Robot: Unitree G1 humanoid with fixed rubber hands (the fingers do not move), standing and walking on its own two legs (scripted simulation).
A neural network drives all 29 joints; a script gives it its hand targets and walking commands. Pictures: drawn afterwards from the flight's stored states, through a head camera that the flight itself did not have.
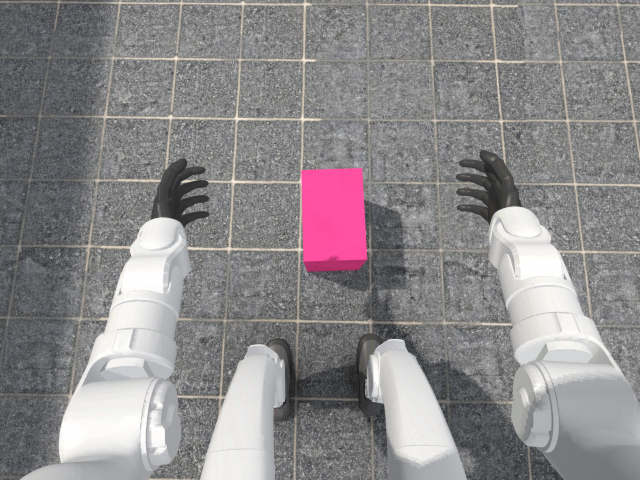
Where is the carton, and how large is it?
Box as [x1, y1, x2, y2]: [301, 168, 366, 271]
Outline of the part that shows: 361,168 301,170 303,261 307,271 358,269 365,261 366,246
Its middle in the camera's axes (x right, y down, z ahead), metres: +0.03 -0.03 +0.99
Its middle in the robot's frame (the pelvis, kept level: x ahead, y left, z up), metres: +0.50 -0.02 -0.58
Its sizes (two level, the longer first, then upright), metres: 0.216 0.143 0.222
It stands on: the floor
